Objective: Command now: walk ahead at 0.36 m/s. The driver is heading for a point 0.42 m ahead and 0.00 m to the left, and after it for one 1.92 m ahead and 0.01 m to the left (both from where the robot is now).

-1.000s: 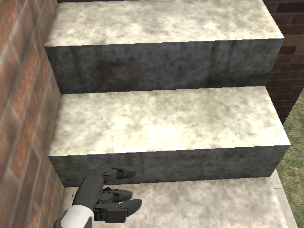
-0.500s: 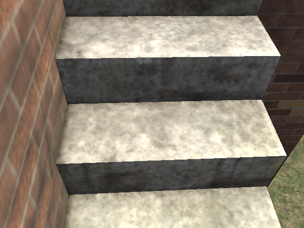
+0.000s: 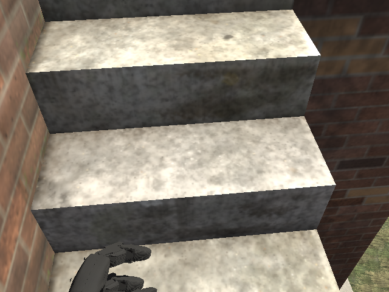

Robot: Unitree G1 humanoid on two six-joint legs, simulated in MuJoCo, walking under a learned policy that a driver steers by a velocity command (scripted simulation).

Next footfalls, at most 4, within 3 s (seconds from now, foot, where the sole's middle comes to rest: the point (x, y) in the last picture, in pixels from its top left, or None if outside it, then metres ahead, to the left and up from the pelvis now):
0.72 left None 0.20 0.14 -0.60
1.96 left None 0.42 0.11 -0.41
2.50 right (205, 165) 0.65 -0.05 -0.21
2.94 left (104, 43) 0.91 0.19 -0.02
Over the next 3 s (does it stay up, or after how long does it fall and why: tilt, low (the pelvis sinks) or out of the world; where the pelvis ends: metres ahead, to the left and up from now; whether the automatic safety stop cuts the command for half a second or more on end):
stays up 0.77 0.08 0.62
